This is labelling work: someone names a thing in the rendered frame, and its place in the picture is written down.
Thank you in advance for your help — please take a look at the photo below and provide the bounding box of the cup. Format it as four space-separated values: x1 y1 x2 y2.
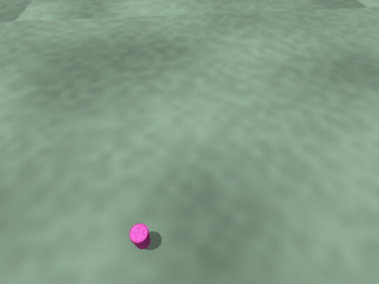
129 223 150 249

